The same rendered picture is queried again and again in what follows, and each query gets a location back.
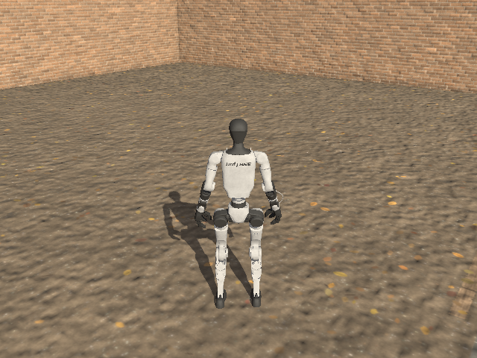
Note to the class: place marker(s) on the robot left upper arm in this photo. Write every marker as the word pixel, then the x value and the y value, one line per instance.
pixel 211 169

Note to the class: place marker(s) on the robot right hand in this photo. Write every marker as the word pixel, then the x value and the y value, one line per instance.
pixel 273 213

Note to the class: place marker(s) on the robot left hand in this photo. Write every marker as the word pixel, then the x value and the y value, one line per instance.
pixel 199 217

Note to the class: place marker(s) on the robot right upper arm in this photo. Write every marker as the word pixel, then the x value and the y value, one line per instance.
pixel 265 170

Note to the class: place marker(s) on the robot right forearm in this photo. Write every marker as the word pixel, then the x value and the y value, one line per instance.
pixel 272 198

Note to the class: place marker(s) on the robot right shin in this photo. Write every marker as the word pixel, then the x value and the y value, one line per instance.
pixel 256 271

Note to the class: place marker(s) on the robot head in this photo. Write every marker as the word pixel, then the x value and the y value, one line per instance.
pixel 238 131

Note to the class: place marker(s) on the robot left forearm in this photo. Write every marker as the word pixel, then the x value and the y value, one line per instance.
pixel 203 199

